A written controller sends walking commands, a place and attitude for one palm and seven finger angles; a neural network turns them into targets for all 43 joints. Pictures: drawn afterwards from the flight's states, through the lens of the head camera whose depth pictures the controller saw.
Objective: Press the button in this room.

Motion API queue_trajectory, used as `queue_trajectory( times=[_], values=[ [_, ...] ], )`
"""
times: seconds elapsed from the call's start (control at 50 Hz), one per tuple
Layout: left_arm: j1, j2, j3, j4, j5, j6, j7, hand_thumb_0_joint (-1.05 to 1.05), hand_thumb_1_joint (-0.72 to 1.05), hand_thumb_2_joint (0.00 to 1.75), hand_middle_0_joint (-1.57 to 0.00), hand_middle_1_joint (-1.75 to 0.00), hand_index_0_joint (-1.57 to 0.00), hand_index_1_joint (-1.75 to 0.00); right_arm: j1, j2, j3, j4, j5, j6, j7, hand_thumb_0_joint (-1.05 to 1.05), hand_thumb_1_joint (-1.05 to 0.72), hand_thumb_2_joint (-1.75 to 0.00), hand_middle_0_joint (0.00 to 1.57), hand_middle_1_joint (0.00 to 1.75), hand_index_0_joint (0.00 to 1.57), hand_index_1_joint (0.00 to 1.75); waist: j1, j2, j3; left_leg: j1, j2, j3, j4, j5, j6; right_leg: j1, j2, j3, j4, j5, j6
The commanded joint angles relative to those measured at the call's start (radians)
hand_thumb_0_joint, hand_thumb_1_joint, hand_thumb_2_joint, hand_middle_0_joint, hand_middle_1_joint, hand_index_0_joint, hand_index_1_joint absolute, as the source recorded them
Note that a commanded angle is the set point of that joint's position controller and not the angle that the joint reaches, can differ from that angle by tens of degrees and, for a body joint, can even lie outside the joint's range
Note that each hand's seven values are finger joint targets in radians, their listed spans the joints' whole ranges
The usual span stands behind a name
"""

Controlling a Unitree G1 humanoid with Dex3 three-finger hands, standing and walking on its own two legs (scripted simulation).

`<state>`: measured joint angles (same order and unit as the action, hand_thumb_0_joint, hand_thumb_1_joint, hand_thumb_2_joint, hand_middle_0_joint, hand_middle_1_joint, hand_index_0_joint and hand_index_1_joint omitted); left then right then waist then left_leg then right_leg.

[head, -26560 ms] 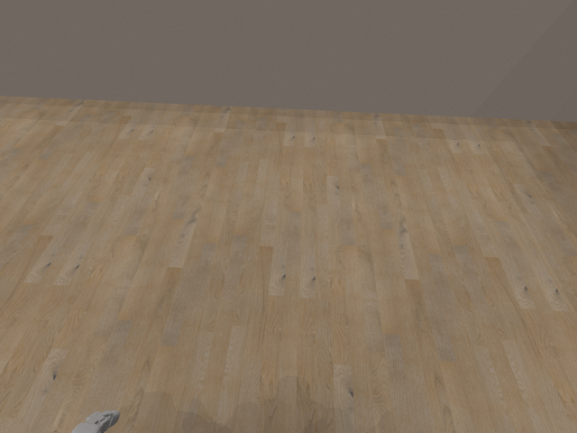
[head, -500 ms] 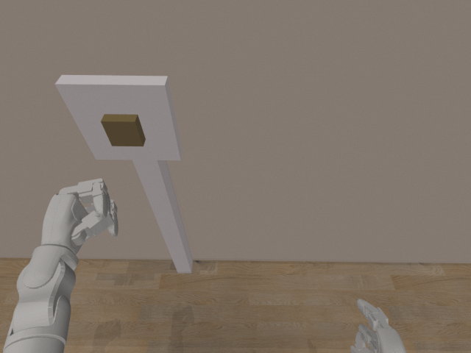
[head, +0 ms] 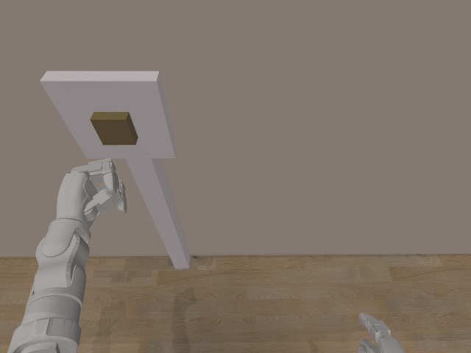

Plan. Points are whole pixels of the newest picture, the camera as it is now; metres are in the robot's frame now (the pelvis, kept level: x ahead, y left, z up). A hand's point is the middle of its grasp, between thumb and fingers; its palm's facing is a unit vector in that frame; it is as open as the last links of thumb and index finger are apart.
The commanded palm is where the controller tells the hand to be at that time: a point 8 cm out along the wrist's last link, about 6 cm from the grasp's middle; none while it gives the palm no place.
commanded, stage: aim a knuckle at the button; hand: left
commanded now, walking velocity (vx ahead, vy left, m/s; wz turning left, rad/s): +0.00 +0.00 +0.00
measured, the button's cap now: (115, 127) +0.49 +0.25 +0.10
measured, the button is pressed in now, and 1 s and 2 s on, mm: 0 0 8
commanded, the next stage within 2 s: press the button with the knuckle in 0.98 s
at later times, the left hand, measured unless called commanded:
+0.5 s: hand (130, 171) +0.41 +0.21 +0.07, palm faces +0.05 -1.00 +0.00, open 3.1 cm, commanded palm +0.37 +0.26 +0.07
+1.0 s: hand (132, 175) +0.40 +0.20 +0.07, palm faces +0.05 -1.00 +0.00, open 3.1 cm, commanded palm +0.37 +0.25 +0.07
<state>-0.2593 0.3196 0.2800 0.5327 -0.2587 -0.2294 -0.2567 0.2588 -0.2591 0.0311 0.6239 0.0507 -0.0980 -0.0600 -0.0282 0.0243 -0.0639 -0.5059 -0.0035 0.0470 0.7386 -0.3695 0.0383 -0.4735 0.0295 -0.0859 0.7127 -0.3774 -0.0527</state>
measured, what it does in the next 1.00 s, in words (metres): stands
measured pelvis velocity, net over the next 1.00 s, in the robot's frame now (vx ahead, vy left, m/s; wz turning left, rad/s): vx -0.01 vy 0.02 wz -0.02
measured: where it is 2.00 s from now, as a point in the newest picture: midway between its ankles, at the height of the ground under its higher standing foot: outside the picture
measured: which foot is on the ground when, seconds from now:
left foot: down 0.00-1.00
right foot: down 0.00-1.00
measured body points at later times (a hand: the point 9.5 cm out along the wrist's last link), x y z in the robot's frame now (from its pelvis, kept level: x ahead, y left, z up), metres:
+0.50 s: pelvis +0.00 +0.02 -0.01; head +0.05 +0.02 +0.44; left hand +0.40 +0.26 +0.07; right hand +0.05 -0.25 -0.12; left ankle +0.00 +0.09 -0.71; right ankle -0.01 -0.08 -0.71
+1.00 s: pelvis -0.01 +0.02 -0.01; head +0.05 +0.02 +0.44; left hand +0.39 +0.26 +0.07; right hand +0.09 -0.24 -0.11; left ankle +0.00 +0.09 -0.71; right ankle -0.01 -0.08 -0.71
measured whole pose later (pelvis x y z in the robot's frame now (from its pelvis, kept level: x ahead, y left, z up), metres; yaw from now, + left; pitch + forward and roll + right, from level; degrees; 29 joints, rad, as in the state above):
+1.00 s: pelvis -0.01 +0.02 -0.01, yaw -1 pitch +10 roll -1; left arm -0.47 0.31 0.25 0.76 -0.20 -0.32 -0.17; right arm 0.30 -0.25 0.03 0.60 0.04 -0.01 -0.03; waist -0.05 0.02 -0.08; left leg -0.60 -0.01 0.06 0.80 -0.39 0.06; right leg -0.56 0.02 -0.07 0.76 -0.38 -0.03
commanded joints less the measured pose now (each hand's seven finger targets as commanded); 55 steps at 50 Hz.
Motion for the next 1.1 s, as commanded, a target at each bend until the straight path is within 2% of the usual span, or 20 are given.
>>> queue_trajectory(
  times=[0.0, 0.08, 0.12, 0.14, 0.18, 0.22, 0.32, 0.34, 0.44, 0.6, 0.68, 0.82, 0.86, 0.94, 0.96, 0.98, 1.0, 1.02, 1.04, 1.08],
  values=[
    [-0.381, 0.189, 0.035, -0.173, -0.008, -0.084, 0.003, 0.00, 0.90, 0.90, -1.30, -1.50, -1.30, -1.50, 0.012, -0.142, -0.058, -0.120, 0.005, -0.025, -0.008, 0.00, -0.90, -0.90, 0.20, 0.30, 0.20, 0.30, -0.020, 0.003, -0.271, 0.144, 0.006, -0.063, -0.061, 0.290, -0.003, 0.073, -0.027, 0.080, -0.074, 0.352, 0.036],
    [-0.455, 0.180, 0.020, -0.168, 0.012, -0.133, 0.037, 0.00, 0.90, 0.90, -1.30, -1.50, -1.30, -1.50, 0.033, -0.142, -0.062, -0.109, -0.002, -0.016, 0.001, 0.00, -0.90, -0.90, 0.20, 0.30, 0.20, 0.30, -0.027, 0.030, -0.315, 0.182, 0.012, -0.076, -0.049, 0.317, -0.007, 0.040, -0.020, 0.072, -0.053, 0.338, 0.031],
    [-0.481, 0.178, 0.010, -0.110, 0.024, -0.137, 0.050, 0.00, 0.90, 0.90, -1.30, -1.50, -1.30, -1.50, 0.050, -0.148, -0.061, -0.098, -0.007, -0.006, 0.005, 0.00, -0.90, -0.90, 0.20, 0.30, 0.20, 0.30, -0.036, -0.008, -0.306, 0.159, 0.014, -0.083, -0.045, 0.304, -0.006, 0.025, -0.016, 0.067, -0.046, 0.316, 0.031],
    [-0.492, 0.208, 0.036, -0.077, 0.034, -0.137, 0.058, 0.00, 0.90, 0.90, -1.30, -1.50, -1.30, -1.50, 0.054, -0.151, -0.063, -0.094, -0.005, 0.001, 0.006, 0.00, -0.90, -0.90, 0.20, 0.30, 0.20, 0.30, -0.032, -0.001, -0.298, 0.147, 0.016, -0.083, -0.047, 0.295, -0.009, 0.017, -0.017, 0.068, -0.044, 0.308, 0.030],
    [-0.538, 0.195, 0.019, -0.011, 0.043, -0.128, 0.067, 0.00, 0.90, 0.90, -1.30, -1.50, -1.30, -1.50, 0.061, -0.151, -0.059, -0.089, -0.005, 0.014, 0.007, 0.00, -0.90, -0.90, 0.20, 0.30, 0.20, 0.30, -0.045, -0.021, -0.274, 0.120, 0.012, -0.083, -0.049, 0.259, -0.008, 0.001, -0.017, 0.068, -0.047, 0.283, 0.032],
    [-0.570, 0.245, 0.062, 0.031, 0.051, -0.130, 0.076, 0.00, 0.90, 0.90, -1.30, -1.50, -1.30, -1.50, 0.070, -0.157, -0.060, -0.088, -0.009, 0.024, 0.008, 0.00, -0.90, -0.90, 0.20, 0.30, 0.20, 0.30, -0.036, -0.019, -0.283, 0.090, 0.009, -0.081, -0.044, 0.243, -0.005, 0.018, -0.018, 0.075, -0.044, 0.274, 0.030],
    [-0.560, 0.245, 0.068, 0.002, 0.056, -0.172, 0.076, 0.00, 0.90, 0.90, -1.30, -1.50, -1.30, -1.50, 0.093, -0.152, -0.065, -0.104, -0.015, 0.037, 0.019, 0.00, -0.90, -0.90, 0.20, 0.30, 0.20, 0.30, -0.015, 0.056, -0.412, 0.171, 0.016, -0.082, -0.032, 0.353, -0.015, 0.041, -0.011, 0.072, -0.019, 0.336, 0.022],
    [-0.546, 0.251, 0.072, 0.003, 0.055, -0.178, 0.073, 0.00, 0.90, 0.90, -1.30, -1.50, -1.30, -1.50, 0.093, -0.152, -0.066, -0.104, -0.013, 0.040, 0.019, 0.00, -0.90, -0.90, 0.20, 0.30, 0.20, 0.30, -0.013, 0.076, -0.407, 0.178, 0.020, -0.080, -0.032, 0.366, -0.017, 0.032, -0.010, 0.073, -0.019, 0.342, 0.022],
    [-0.513, 0.216, 0.054, 0.083, 0.036, -0.155, 0.049, 0.00, 0.90, 0.90, -1.30, -1.50, -1.30, -1.50, 0.101, -0.159, -0.069, -0.110, -0.006, 0.056, 0.020, 0.00, -0.90, -0.90, 0.20, 0.30, 0.20, 0.30, -0.032, -0.045, -0.301, 0.088, 0.020, -0.069, -0.044, 0.296, -0.006, 0.025, -0.004, 0.067, -0.040, 0.323, 0.029],
    [-0.584, 0.187, 0.012, -0.058, 0.040, -0.193, 0.060, 0.00, 0.90, 0.90, -1.30, -1.50, -1.30, -1.50, 0.100, -0.153, -0.073, -0.114, -0.008, 0.056, 0.022, 0.00, -0.90, -0.90, 0.20, 0.30, 0.20, 0.30, -0.039, 0.075, -0.354, 0.193, 0.028, -0.093, -0.038, 0.326, -0.017, -0.038, -0.001, 0.059, -0.027, 0.278, 0.021],
    [-0.599, 0.210, 0.032, -0.028, 0.046, -0.196, 0.085, 0.00, 0.90, 0.90, -1.30, -1.50, -1.30, -1.50, 0.095, -0.157, -0.070, -0.100, -0.009, 0.055, 0.019, 0.00, -0.90, -0.90, 0.20, 0.30, 0.20, 0.30, -0.047, 0.023, -0.326, 0.172, 0.029, -0.102, -0.045, 0.283, -0.015, -0.044, 0.001, 0.056, -0.029, 0.248, 0.024],
    [-0.594, 0.186, 0.008, 0.041, 0.059, -0.161, 0.088, 0.00, 0.90, 0.90, -1.30, -1.50, -1.30, -1.50, 0.091, -0.157, -0.065, -0.105, -0.008, 0.058, 0.022, 0.00, -0.90, -0.90, 0.20, 0.30, 0.20, 0.30, -0.043, 0.023, -0.316, 0.160, 0.025, -0.103, -0.042, 0.283, -0.017, -0.045, -0.004, 0.055, -0.029, 0.251, 0.021],
    [-0.556, 0.201, 0.032, 0.039, 0.052, -0.158, 0.085, 0.00, 0.90, 0.90, -1.30, -1.50, -1.30, -1.50, 0.088, -0.157, -0.066, -0.114, -0.008, 0.060, 0.022, 0.00, -0.90, -0.90, 0.20, 0.30, 0.20, 0.30, -0.027, 0.012, -0.335, 0.157, 0.024, -0.096, -0.039, 0.308, -0.018, -0.022, -0.005, 0.058, -0.025, 0.281, 0.022],
    [-0.565, 0.158, -0.003, 0.021, 0.046, -0.162, 0.079, 0.00, 0.90, 0.90, -1.30, -1.50, -1.30, -1.50, 0.082, -0.150, -0.064, -0.123, -0.005, 0.059, 0.026, 0.00, -0.90, -0.90, 0.20, 0.30, 0.20, 0.30, -0.036, 0.010, -0.327, 0.163, 0.025, -0.096, -0.034, 0.315, -0.018, -0.035, -0.003, 0.054, -0.023, 0.285, 0.023],
    [-0.560, 0.181, 0.013, 0.016, 0.050, -0.163, 0.081, 0.00, 0.90, 0.90, -1.30, -1.50, -1.30, -1.50, 0.085, -0.155, -0.066, -0.123, -0.005, 0.062, 0.025, 0.00, -0.90, -0.90, 0.20, 0.30, 0.20, 0.30, -0.031, 0.008, -0.327, 0.155, 0.026, -0.098, -0.034, 0.323, -0.018, -0.031, -0.004, 0.055, -0.020, 0.287, 0.022],
    [-0.590, 0.153, -0.019, 0.008, 0.050, -0.162, 0.082, 0.00, 0.90, 0.90, -1.30, -1.50, -1.30, -1.50, 0.078, -0.151, -0.064, -0.123, -0.004, 0.062, 0.026, 0.00, -0.90, -0.90, 0.20, 0.30, 0.20, 0.30, -0.046, 0.026, -0.311, 0.161, 0.025, -0.097, -0.032, 0.314, -0.018, -0.051, -0.004, 0.055, -0.022, 0.281, 0.024],
    [-0.597, 0.169, -0.003, 0.001, 0.052, -0.165, 0.086, 0.00, 0.90, 0.90, -1.30, -1.50, -1.30, -1.50, 0.083, -0.152, -0.067, -0.120, -0.005, 0.062, 0.025, 0.00, -0.90, -0.90, 0.20, 0.30, 0.20, 0.30, -0.038, 0.028, -0.319, 0.162, 0.025, -0.100, -0.031, 0.315, -0.020, -0.048, -0.004, 0.054, -0.019, 0.277, 0.022],
    [-0.603, 0.139, -0.034, -0.007, 0.055, -0.166, 0.087, 0.00, 0.90, 0.90, -1.30, -1.50, -1.30, -1.50, 0.082, -0.150, -0.065, -0.122, -0.006, 0.061, 0.027, 0.00, -0.90, -0.90, 0.20, 0.30, 0.20, 0.30, -0.049, 0.035, -0.318, 0.167, 0.025, -0.100, -0.029, 0.313, -0.018, -0.055, -0.004, 0.054, -0.020, 0.273, 0.022],
    [-0.600, 0.161, -0.008, -0.001, 0.054, -0.166, 0.092, 0.00, 0.90, 0.90, -1.30, -1.50, -1.30, -1.50, 0.086, -0.153, -0.068, -0.118, -0.006, 0.061, 0.026, 0.00, -0.90, -0.90, 0.20, 0.30, 0.20, 0.30, -0.043, 0.010, -0.328, 0.169, 0.026, -0.102, -0.029, 0.314, -0.017, -0.049, -0.003, 0.054, -0.020, 0.277, 0.023],
    [-0.616, 0.174, -0.002, -0.018, 0.054, -0.171, 0.098, 0.00, 0.90, 0.90, -1.30, -1.50, -1.30, -1.50, 0.085, -0.152, -0.067, -0.114, -0.007, 0.060, 0.025, 0.00, -0.90, -0.90, 0.20, 0.30, 0.20, 0.30, -0.042, 0.027, -0.343, 0.174, 0.023, -0.100, -0.027, 0.314, -0.018, -0.040, -0.005, 0.058, -0.019, 0.282, 0.023]
  ],
)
